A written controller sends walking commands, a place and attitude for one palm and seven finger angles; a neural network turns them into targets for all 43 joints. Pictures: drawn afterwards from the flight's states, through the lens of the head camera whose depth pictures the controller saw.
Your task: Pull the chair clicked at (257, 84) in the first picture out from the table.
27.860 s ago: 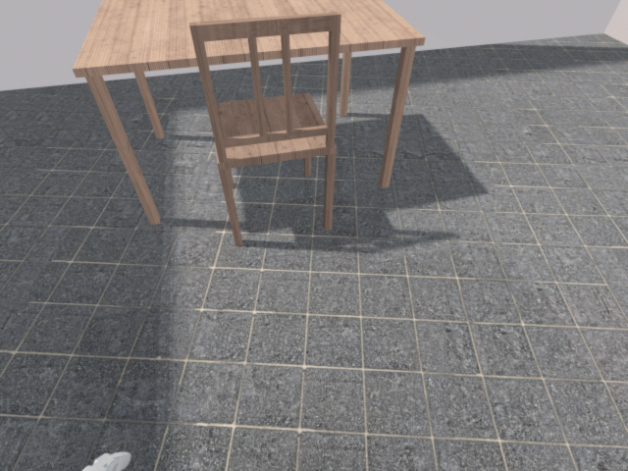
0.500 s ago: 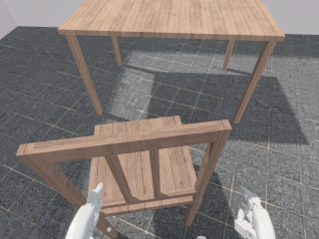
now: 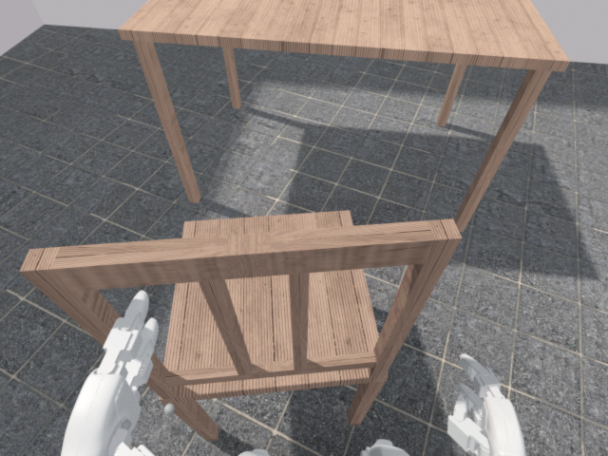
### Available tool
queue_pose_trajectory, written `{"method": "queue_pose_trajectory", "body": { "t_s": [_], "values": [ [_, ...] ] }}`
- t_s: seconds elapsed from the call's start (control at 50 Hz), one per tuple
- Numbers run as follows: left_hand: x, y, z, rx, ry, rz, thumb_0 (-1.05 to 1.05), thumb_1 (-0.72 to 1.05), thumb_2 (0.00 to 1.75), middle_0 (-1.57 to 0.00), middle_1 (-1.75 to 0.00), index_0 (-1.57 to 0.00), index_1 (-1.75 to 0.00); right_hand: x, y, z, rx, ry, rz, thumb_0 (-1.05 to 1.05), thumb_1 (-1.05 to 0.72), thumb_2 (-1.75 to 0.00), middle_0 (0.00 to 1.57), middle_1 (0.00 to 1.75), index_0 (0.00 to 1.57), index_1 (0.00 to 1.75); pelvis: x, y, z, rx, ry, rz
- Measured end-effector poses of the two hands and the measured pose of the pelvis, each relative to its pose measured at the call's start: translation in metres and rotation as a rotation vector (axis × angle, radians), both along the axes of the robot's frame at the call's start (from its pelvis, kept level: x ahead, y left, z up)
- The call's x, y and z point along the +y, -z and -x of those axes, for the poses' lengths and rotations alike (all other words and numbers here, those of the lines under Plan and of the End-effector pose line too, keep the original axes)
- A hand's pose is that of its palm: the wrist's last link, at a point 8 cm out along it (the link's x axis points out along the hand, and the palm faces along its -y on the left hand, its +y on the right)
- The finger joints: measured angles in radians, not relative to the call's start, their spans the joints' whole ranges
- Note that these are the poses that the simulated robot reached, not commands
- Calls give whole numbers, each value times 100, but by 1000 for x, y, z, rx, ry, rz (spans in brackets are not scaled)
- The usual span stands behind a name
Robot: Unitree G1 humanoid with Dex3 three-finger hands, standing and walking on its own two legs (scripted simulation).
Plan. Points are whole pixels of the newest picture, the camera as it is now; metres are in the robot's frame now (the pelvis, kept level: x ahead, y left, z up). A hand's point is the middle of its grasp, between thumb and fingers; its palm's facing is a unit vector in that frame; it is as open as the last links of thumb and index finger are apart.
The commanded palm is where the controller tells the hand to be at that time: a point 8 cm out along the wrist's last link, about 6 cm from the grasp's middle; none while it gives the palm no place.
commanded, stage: draw the hand back to the body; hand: left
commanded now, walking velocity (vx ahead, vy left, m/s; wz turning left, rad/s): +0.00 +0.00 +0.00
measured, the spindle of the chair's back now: (231, 331) +0.29 +0.13 -0.02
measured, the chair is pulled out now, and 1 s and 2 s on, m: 0.60 0.60 0.60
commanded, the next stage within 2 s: step back with the hand held close in 1.32 s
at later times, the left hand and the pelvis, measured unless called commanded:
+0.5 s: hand (114, 393) +0.17 +0.20 +0.11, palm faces +0.10 -0.93 -0.36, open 15.3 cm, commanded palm +0.14 +0.27 +0.17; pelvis +0.01 +0.00 +0.04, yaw -1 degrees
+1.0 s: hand (61, 370) +0.18 +0.24 +0.12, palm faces +0.17 -0.82 -0.55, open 7.2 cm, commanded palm +0.18 +0.30 +0.25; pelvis +0.03 +0.00 +0.07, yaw -1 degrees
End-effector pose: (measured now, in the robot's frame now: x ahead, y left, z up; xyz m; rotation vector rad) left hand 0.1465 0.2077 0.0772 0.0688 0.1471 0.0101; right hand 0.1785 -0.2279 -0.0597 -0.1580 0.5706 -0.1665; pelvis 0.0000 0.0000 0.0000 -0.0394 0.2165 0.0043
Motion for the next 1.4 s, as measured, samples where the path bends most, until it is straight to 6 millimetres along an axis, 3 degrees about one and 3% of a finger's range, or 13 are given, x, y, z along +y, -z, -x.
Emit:
{"method": "queue_pose_trajectory", "body": {
  "t_s": [0.06,0.16,0.26,0.3,0.42,0.56,0.72,1.06,1.4],
  "values": [
    [0,-6,-2,-56,54,-8,-1,-54,21,0,-1,0,0,1,5,1,3,5,-20,1,-91,-90,21,30,20,30,0,2,2,1,5,-1],
    [10,-10,1,8,83,-32,-1,-54,20,0,-1,0,0,2,1,1,-7,33,-42,2,-91,-90,21,30,20,30,1,-2,2,-25,9,-3],
    [27,-37,4,-36,18,-50,-1,-51,22,-1,-1,-1,-1,4,-12,-2,-44,36,-40,2,-91,-90,21,30,20,29,2,-11,-2,-56,4,1],
    [28,-42,5,-5,-5,-134,-1,-48,24,-6,-4,0,-1,5,-17,-3,-32,29,-22,1,-91,-90,20,30,20,29,2,-17,-3,-80,11,-1],
    [27,-50,5,80,-101,-244,-1,-32,31,-17,-12,-3,-5,9,-33,-1,0,35,-4,1,-91,-90,20,30,20,29,4,-35,-9,-157,18,-1],
    [41,-59,1,144,-149,-325,-1,-9,43,-25,-19,-12,-11,12,-42,3,24,17,-3,1,-91,-90,20,30,20,29,3,-50,-13,-224,25,-4],
    [59,-71,-2,207,-212,-410,0,20,56,-20,-21,-29,-21,12,-44,0,41,-24,-3,1,-91,-90,21,30,20,30,1,-62,-20,-256,31,-15],
    [73,-84,-9,267,-277,-484,1,78,84,-19,-28,-47,-36,2,-50,-32,23,-92,23,1,-91,-90,21,30,20,30,-5,-70,-34,-275,22,-24],
    [69,-84,-7,273,-295,-469,1,89,90,-21,-31,-45,-38,10,-48,-33,26,-128,-4,1,-91,-90,21,30,20,30,-8,-71,-32,-283,22,-29]
  ]
}}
